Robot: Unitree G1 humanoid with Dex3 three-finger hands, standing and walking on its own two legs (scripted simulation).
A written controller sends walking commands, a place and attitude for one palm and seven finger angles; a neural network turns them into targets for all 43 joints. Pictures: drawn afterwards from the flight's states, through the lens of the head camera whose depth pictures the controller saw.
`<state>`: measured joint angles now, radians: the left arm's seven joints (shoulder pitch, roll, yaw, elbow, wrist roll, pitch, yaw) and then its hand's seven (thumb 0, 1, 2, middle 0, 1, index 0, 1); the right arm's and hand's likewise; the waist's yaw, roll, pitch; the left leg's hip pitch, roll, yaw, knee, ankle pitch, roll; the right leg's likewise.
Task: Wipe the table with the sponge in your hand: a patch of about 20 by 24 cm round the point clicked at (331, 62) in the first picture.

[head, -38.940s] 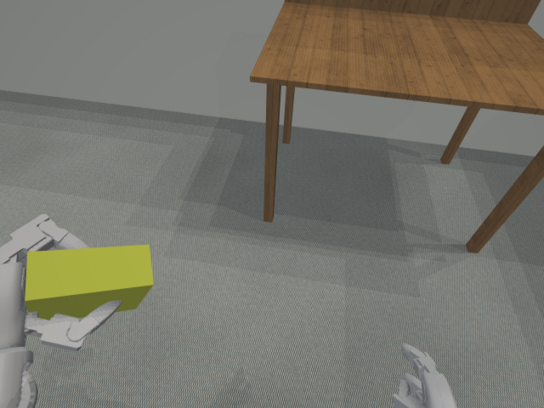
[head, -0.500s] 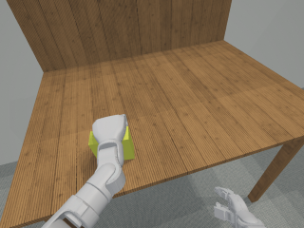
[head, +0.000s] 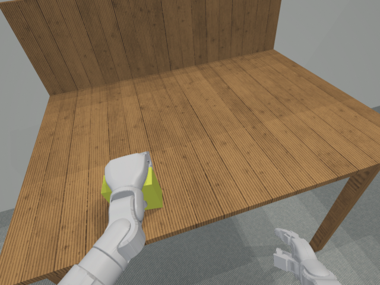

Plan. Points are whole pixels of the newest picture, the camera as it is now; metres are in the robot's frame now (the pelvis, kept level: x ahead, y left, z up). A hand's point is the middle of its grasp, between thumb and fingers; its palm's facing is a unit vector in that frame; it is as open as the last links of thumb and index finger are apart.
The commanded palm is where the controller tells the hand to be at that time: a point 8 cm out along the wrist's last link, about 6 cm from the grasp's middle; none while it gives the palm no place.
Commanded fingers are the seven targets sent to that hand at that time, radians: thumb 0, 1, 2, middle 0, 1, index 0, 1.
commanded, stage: slide back across to the middle lane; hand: left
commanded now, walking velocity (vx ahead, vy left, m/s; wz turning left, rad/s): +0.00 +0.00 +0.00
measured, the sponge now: (136, 195) +0.31 +0.18 +0.03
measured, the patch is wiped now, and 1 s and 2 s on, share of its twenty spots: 0.95 0.95 0.95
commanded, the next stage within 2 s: wipe forward along the middle lane in 0.54 s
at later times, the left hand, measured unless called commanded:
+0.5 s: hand (109, 196) +0.27 +0.21 +0.08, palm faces +0.10 -0.24 -0.97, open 9.0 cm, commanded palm +0.22 +0.22 +0.13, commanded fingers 0.00 0.10 1.30 -1.20 -1.60 -1.20 -1.60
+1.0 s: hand (98, 191) +0.28 +0.24 +0.07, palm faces +0.04 -0.10 -0.99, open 9.0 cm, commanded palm +0.25 +0.24 +0.12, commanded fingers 0.00 0.10 1.30 -1.20 -1.60 -1.20 -1.60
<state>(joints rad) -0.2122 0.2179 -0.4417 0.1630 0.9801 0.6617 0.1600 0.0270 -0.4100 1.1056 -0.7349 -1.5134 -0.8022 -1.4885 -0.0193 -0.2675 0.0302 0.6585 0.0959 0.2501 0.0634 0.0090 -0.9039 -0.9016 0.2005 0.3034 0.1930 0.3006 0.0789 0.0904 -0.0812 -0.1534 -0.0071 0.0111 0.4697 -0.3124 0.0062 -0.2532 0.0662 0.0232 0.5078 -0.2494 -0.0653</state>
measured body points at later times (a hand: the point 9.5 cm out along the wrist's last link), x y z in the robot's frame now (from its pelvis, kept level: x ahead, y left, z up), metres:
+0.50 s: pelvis +0.00 +0.01 +0.00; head -0.03 -0.03 +0.45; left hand +0.26 +0.22 +0.13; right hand +0.24 -0.20 -0.08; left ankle -0.04 +0.12 -0.74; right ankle +0.01 -0.08 -0.74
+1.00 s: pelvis -0.02 +0.02 +0.00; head -0.03 -0.02 +0.45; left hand +0.28 +0.25 +0.13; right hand +0.22 -0.19 -0.08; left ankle -0.04 +0.12 -0.74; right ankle +0.01 -0.08 -0.74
